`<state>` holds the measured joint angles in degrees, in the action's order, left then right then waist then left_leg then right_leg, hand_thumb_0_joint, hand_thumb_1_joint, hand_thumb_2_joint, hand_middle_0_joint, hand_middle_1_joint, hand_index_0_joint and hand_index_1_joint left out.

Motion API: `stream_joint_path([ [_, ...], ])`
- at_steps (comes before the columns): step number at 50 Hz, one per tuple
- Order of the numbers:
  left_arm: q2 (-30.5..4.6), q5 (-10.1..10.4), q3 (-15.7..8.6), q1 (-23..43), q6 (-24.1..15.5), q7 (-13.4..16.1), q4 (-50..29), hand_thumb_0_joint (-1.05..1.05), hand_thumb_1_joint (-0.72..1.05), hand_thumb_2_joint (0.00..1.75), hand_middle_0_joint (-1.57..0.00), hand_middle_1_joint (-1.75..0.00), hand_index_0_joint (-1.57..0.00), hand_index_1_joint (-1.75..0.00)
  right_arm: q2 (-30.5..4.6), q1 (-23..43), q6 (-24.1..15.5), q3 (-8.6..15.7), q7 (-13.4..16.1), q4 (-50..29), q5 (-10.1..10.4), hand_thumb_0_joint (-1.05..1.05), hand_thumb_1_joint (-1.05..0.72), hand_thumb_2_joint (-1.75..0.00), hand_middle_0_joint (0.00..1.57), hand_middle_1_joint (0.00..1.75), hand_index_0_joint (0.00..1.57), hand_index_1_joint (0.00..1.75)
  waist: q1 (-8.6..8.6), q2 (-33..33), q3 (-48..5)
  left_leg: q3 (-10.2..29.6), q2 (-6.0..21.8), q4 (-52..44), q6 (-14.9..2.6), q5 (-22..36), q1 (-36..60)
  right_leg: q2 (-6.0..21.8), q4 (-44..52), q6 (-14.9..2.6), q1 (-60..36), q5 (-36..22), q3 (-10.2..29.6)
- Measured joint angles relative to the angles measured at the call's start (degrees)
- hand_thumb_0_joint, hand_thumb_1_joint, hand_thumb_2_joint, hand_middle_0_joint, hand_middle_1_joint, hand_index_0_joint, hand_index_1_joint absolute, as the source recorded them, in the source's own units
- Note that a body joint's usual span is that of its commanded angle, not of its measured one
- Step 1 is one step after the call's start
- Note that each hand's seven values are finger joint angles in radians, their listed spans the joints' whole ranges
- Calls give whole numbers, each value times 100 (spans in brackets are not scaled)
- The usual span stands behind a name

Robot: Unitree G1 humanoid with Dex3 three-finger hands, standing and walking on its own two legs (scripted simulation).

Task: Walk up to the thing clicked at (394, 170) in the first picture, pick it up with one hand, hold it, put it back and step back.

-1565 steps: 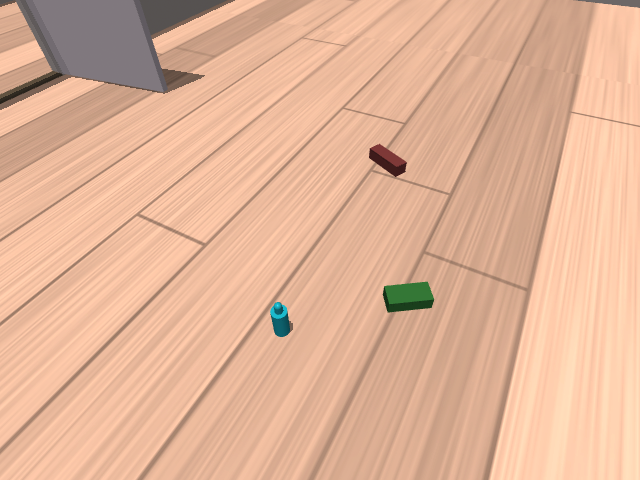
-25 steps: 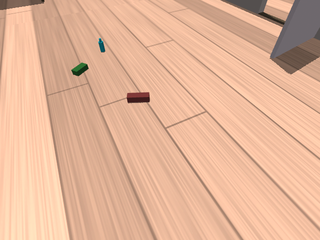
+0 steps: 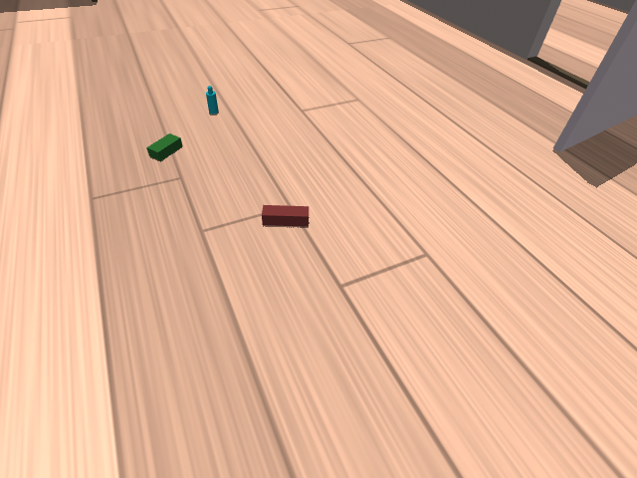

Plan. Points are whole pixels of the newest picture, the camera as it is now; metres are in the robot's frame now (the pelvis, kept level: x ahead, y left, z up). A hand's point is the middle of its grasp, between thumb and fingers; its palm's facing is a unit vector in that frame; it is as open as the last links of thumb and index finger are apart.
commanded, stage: walk up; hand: left
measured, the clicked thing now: (285, 215) +1.33 +0.14 -0.73
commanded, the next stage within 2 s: none
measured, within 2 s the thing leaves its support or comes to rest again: neither
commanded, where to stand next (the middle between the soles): +0.97 -0.07 m, yaw -2 degrees
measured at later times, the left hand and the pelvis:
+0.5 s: hand (200, 356) +0.33 +0.20 -0.10, palm faces -0.02 -0.91 -0.41, open 7.4 cm; pelvis +0.25 -0.07 +0.01, yaw -3 degrees
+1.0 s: hand (217, 264) +0.55 +0.22 -0.14, palm faces -0.08 -0.94 -0.34, open 7.4 cm; pelvis +0.48 -0.05 +0.01, yaw -3 degrees
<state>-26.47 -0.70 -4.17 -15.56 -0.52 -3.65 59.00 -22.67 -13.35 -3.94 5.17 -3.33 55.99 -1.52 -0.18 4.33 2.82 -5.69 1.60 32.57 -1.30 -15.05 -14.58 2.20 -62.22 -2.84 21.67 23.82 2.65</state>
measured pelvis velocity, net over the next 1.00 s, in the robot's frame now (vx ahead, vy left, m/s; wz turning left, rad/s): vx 0.48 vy -0.05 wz -0.05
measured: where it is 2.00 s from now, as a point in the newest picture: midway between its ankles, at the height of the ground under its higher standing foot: (340, 306)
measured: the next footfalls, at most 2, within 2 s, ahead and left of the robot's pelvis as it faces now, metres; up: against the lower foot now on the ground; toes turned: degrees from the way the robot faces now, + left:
right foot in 0.30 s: +0.30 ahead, -0.17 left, +0.00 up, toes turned -8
left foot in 0.76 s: +0.56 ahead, +0.06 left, +0.00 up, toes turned +3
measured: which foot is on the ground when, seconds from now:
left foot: down 0.00-0.34, up 0.36-0.74, down 0.76-1.00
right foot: up 0.00-0.28, down 0.30-0.80, up 0.82-1.00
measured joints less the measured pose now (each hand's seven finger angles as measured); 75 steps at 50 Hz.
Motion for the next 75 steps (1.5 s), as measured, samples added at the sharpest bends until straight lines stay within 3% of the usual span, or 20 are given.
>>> stream_joint_path([
  [7, 157, -2, 44, 178, -74, -188, -311, 1, 91, 90, -20, -29, -20, -29, 87, -436, -73, -108, 11, -63, 40, 0, -90, -90, 21, 30, 21, 30, -104, -66, 60, -129, -109, -948, 39, -58, 1043, 301, 1359, 322, 797, -996, -94],
  [13, 190, -41, 17, 330, -62, -272, -414, 1, 91, 90, -20, -29, -20, -30, -22, -594, -73, -92, 21, -168, 32, 0, -90, -90, 21, 30, 21, 30, -161, -299, 66, -223, -22, -1014, 261, -587, 1568, 473, 2542, 230, 620, -1529, -360],
  [15, 178, -46, -6, 374, -106, -251, -450, 1, 91, 90, -20, -30, -20, -30, -68, -643, -37, -85, 45, -209, 32, 0, -90, -90, 21, 30, 21, 30, -177, -406, 25, -204, 95, -714, 359, -953, 1605, 387, 2764, 179, 363, -1542, -492],
  [17, 282, -50, -49, 504, -207, -173, -504, 1, 91, 90, -20, -29, -20, -30, -139, -581, 33, -76, 101, -200, 47, 0, -90, -90, 21, 30, 21, 30, -143, -746, 139, -45, 474, 287, 197, -1245, 1341, 131, 2510, 171, 239, -1291, -708],
  [19, 320, -15, -45, 525, -334, -95, -670, 1, 91, 90, -20, -29, -20, -30, -88, -501, 105, -139, 143, -218, 79, 0, -90, -90, 21, 30, 21, 30, -45, -710, 210, 309, 324, 1798, 71, -1217, 720, 130, 2327, 125, 107, -968, -733],
  [21, 394, 67, -5, 454, -382, -27, -778, 1, 91, 90, -20, -29, -20, -30, -90, -381, 126, -207, 147, -216, 96, 0, -91, -90, 20, 30, 21, 30, 66, -652, 232, 441, 120, 2901, 17, -1057, 91, 148, 2526, 85, -197, -878, -698],
  [24, 477, 127, 75, 218, -411, 51, -823, 1, 91, 90, -20, -30, -21, -30, -144, -194, 115, -221, 122, -323, 163, 0, -91, -90, 20, 30, 21, 30, 150, -679, 190, 554, 98, 3260, -58, -561, -686, 80, 3069, 90, -722, -905, -696],
  [29, 463, 107, 127, -196, -430, 92, -789, 1, 90, 90, -20, -30, -21, -30, -206, 54, 135, -153, 12, -564, 112, 0, -91, -90, 20, 30, 21, 30, 178, -729, 147, 720, 293, 2483, 83, 173, -1513, -127, 3659, 61, -1398, -791, -732],
  [33, 383, 41, 114, -367, -431, 80, -840, 1, 90, 90, -20, -30, -21, -30, -204, 172, 184, -111, -76, -593, 51, 0, -91, -90, 20, 30, 20, 30, 224, -690, 183, 551, 405, 1176, 181, 550, -1664, -227, 3847, 102, -1802, -531, -832],
  [38, 209, 21, 96, -525, -370, 84, -902, 1, 90, 90, -20, -30, -21, -30, -133, 225, 134, -97, -145, -602, 18, 0, -91, -90, 20, 30, 20, 30, 341, -516, 190, 258, 264, -49, -25, 880, -1144, -206, 3414, 256, -2126, 229, -882],
  [40, 125, 44, 82, -520, -295, 140, -850, 1, 90, 90, -20, -30, -21, -30, -24, 278, 50, -77, -106, -627, -54, 0, -91, -90, 20, 30, 20, 30, 319, -206, 230, 98, 34, 188, -48, 746, -1048, 95, 2488, 172, -1913, 591, -795],
  [44, 225, 95, 200, -401, -173, 221, -765, 1, 91, 90, -20, -29, -20, -30, 86, 263, -55, -131, -2, -845, 59, 0, -91, -90, 20, 30, 21, 30, 139, -223, 313, 56, 64, 445, -75, 214, -743, -211, -30, -12, -709, 424, -194],
  [47, 186, 138, 215, -303, -206, 182, -795, 1, 91, 90, -20, -29, -20, -30, 199, 92, -87, -235, 73, -897, 157, 0, -91, -90, 20, 30, 21, 30, 40, -125, 321, -2, 24, -39, -32, 231, -201, -152, -328, 14, 21, -49, -3],
  [53, 128, 98, 128, -120, -206, 35, -952, 1, 91, 90, -20, -29, -20, -30, 163, -340, -78, -288, 81, -846, 125, 0, -90, -90, 21, 30, 21, 30, -15, -90, 280, -88, -37, -550, 14, 54, 558, 294, 944, 254, 729, -689, -68],
  [58, 187, 30, 63, -8, -208, -77, -875, 1, 91, 90, -20, -29, -20, -30, -56, -564, -28, -211, 33, -809, 99, 0, -90, -90, 21, 30, 21, 30, -133, -285, 202, -118, 8, -442, 140, -377, 869, 423, 2300, 248, 565, -1310, -317],
  [61, 188, 4, 10, -22, -311, -70, -847, 1, 91, 90, -20, -30, -20, -30, -186, -697, 51, -167, 39, -772, 101, 0, -90, -90, 21, 30, 21, 30, -146, -487, 85, -36, 176, 162, 194, -944, 825, 255, 2655, 218, 161, -1423, -465],
  [62, 233, -12, -17, 10, -357, -34, -842, 1, 91, 90, -20, -30, -20, -30, -229, -689, 86, -145, 58, -723, 103, 0, -90, -90, 21, 30, 21, 30, -136, -662, 105, 80, 332, 613, 67, -1094, 688, 138, 2490, 202, 134, -1272, -579],
  [64, 286, -10, -7, 35, -443, 34, -912, 1, 91, 90, -20, -29, -21, -30, -222, -641, 178, -154, 97, -631, 104, 0, -90, -90, 20, 30, 21, 30, -72, -750, 149, 438, 215, 1837, -23, -1205, 206, 109, 2257, 154, 58, -983, -682],
  [68, 459, 75, 108, -93, -485, 112, -987, 1, 91, 90, -20, -30, -21, -30, -263, -473, 239, -216, 99, -528, 158, 1, -91, -90, 20, 30, 20, 30, 118, -818, 171, 628, -53, 3064, -54, -816, -712, 124, 2725, 127, -438, -980, -688],
  [75, 473, 58, 161, -447, -477, 160, -936, 1, 90, 90, -20, -30, -21, -30, -236, -271, 276, -156, -31, -631, 128, 0, -91, -90, 20, 30, 20, 30, 174, -874, 153, 941, 109, 2208, 122, 213, -1516, -48, 3664, 95, -1204, -1090, -812],
])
